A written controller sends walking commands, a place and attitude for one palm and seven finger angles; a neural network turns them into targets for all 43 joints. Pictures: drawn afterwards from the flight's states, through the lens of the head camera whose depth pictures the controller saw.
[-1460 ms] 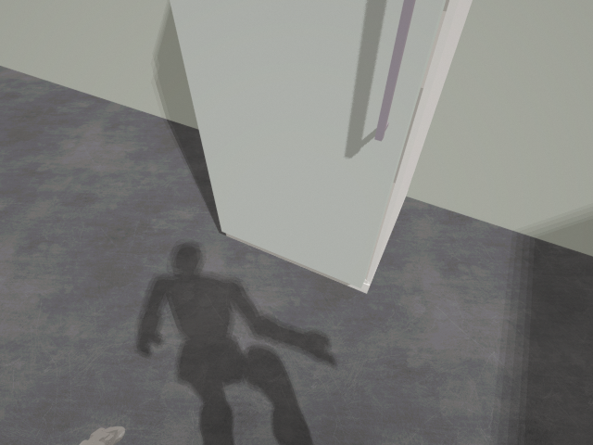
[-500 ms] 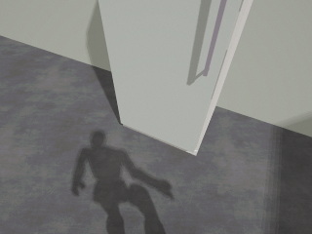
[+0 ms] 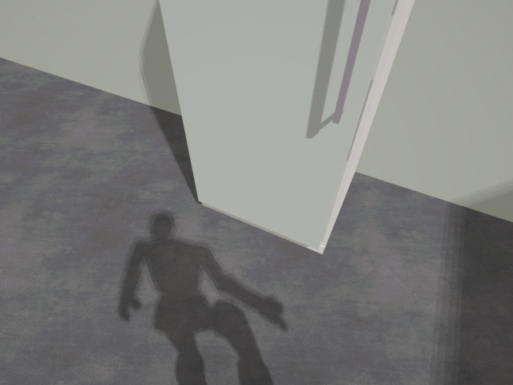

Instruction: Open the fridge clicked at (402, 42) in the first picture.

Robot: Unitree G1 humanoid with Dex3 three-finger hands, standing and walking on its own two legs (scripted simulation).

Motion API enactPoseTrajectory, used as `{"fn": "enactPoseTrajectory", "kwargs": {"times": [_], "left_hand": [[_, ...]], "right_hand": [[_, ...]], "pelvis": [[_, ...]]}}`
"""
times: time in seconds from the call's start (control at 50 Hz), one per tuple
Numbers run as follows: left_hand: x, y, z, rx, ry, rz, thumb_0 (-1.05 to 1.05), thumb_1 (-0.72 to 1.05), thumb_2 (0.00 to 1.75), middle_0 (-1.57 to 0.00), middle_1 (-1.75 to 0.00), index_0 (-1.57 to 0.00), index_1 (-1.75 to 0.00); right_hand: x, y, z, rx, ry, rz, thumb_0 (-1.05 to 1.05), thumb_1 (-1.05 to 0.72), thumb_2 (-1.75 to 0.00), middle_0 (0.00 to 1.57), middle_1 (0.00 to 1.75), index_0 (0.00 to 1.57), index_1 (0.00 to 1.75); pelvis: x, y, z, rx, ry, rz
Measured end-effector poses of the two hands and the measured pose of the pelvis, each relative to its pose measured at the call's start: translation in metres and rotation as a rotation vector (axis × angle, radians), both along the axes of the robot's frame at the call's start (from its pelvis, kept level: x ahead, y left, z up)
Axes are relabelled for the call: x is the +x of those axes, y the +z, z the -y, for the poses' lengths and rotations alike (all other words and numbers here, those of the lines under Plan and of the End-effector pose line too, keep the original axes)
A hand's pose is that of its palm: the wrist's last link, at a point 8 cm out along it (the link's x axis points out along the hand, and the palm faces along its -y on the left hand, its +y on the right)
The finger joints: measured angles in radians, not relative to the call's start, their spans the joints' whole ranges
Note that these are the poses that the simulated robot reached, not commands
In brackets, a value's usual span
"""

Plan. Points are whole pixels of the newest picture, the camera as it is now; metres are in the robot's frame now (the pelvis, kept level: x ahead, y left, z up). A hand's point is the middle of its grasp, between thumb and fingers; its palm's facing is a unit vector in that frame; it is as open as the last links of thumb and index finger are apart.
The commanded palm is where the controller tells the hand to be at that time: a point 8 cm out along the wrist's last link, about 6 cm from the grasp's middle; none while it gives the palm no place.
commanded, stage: turn to face it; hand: right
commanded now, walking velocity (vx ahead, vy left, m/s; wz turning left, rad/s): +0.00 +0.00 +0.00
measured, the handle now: (360, 29) +0.76 -0.17 +0.22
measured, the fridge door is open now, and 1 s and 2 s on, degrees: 0 0 0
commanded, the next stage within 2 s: take the last steps up to it in 0.86 s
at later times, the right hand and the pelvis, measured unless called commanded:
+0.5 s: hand out of the picture +0.02 -0.24 -0.20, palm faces +0.16 +0.96 -0.23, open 7.4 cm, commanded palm none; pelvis -0.02 -0.03 -0.02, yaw -10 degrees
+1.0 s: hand out of the picture -0.03 -0.19 -0.17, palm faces +0.35 +0.90 -0.26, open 7.4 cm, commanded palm none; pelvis -0.03 +0.01 -0.01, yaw -20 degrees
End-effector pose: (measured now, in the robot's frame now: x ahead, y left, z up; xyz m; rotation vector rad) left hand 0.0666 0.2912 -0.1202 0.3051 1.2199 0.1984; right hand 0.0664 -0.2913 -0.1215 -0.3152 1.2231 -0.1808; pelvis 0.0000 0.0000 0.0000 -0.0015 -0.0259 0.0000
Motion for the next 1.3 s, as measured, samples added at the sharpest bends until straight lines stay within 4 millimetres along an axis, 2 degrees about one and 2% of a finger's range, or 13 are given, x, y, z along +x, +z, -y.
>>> {"fn": "enactPoseTrajectory", "kwargs": {"times": [0.18,0.28,0.38,0.48,0.62,0.74,0.88,0.94,1.04,1.14,1.24,1.3], "left_hand": [[0.005,0.0,0.002,0.0,-0.008,0.0,0.01,0.9,0.89,-0.21,-0.3,-0.2,-0.3],[0.006,-0.01,0.015,-0.021,-0.032,-0.024,0.01,0.91,0.89,-0.2,-0.3,-0.2,-0.3],[0.004,-0.019,0.041,-0.042,-0.065,-0.056,0.01,0.91,0.89,-0.2,-0.3,-0.2,-0.3],[0.0,-0.024,0.073,-0.056,-0.111,-0.056,0.01,0.91,0.89,-0.2,-0.3,-0.2,-0.3],[-0.012,-0.015,0.101,-0.086,-0.129,-0.085,0.0,0.91,0.89,-0.21,-0.3,-0.2,-0.3],[-0.012,-0.016,0.1,-0.099,-0.144,-0.095,0.0,0.9,0.89,-0.21,-0.3,-0.2,-0.3],[0.0,-0.03,0.075,-0.119,-0.183,-0.092,0.0,0.9,0.89,-0.21,-0.3,-0.2,-0.3],[0.01,-0.037,0.065,-0.127,-0.203,-0.083,0.01,0.91,0.89,-0.21,-0.3,-0.2,-0.3],[0.027,-0.029,0.057,-0.119,-0.246,-0.066,0.01,0.91,0.89,-0.2,-0.3,-0.2,-0.3],[0.036,-0.021,0.065,-0.103,-0.285,-0.068,0.01,0.91,0.9,-0.2,-0.3,-0.2,-0.3],[0.044,-0.02,0.088,-0.077,-0.312,-0.045,0.01,0.91,0.9,-0.2,-0.3,-0.2,-0.3],[0.039,-0.016,0.099,-0.077,-0.277,-0.032,0.0,0.91,0.9,-0.2,-0.3,-0.2,-0.3]], "right_hand": [[0.002,-0.001,0.001,0.0,-0.013,0.005,0.0,-0.9,-0.9,0.2,0.3,0.2,0.3],[-0.004,-0.009,-0.006,0.015,-0.056,0.024,0.0,-0.9,-0.9,0.2,0.3,0.2,0.3],[-0.024,-0.024,-0.01,0.06,-0.113,0.039,0.0,-0.9,-0.9,0.2,0.3,0.2,0.3],[-0.052,-0.045,-0.001,0.107,-0.19,0.012,0.0,-0.9,-0.9,0.2,0.3,0.2,0.3],[-0.082,-0.033,0.002,0.123,-0.26,-0.043,0.0,-0.9,-0.9,0.2,0.3,0.2,0.3],[-0.091,-0.024,-0.004,0.112,-0.307,-0.028,0.0,-0.91,-0.9,0.2,0.3,0.2,0.3],[-0.094,-0.016,-0.029,0.08,-0.349,0.041,0.0,-0.91,-0.9,0.2,0.3,0.2,0.3],[-0.105,-0.015,-0.043,0.066,-0.368,0.056,0.0,-0.91,-0.9,0.2,0.3,0.2,0.3],[-0.132,-0.012,-0.063,0.085,-0.419,0.028,0.0,-0.9,-0.9,0.2,0.3,0.2,0.3],[-0.161,-0.022,-0.081,0.143,-0.466,-0.033,0.0,-0.9,-0.9,0.2,0.3,0.2,0.3],[-0.196,-0.043,-0.092,0.233,-0.523,-0.154,0.0,-0.9,-0.9,0.2,0.3,0.2,0.3],[-0.206,-0.048,-0.092,0.274,-0.502,-0.255,0.0,-0.9,-0.9,0.2,0.3,0.2,0.3]], "pelvis": [[0.001,-0.001,0.001,0.001,-0.015,-0.004],[-0.003,-0.007,0.003,0.006,-0.054,-0.015],[-0.009,-0.015,0.013,0.02,-0.124,-0.01],[-0.015,-0.024,0.03,0.007,-0.173,-0.007],[-0.02,-0.008,0.037,0.019,-0.21,-0.029],[-0.022,-0.004,0.031,0.027,-0.253,-0.028],[-0.023,-0.01,0.008,0.004,-0.303,-0.024],[-0.025,-0.013,-0.002,0.001,-0.324,-0.016],[-0.026,-0.007,-0.008,-0.004,-0.357,-0.008],[-0.019,-0.005,-0.004,0.008,-0.37,-0.02],[-0.011,-0.013,0.013,0.038,-0.361,-0.032],[-0.001,-0.013,0.02,0.023,-0.331,-0.027]]}}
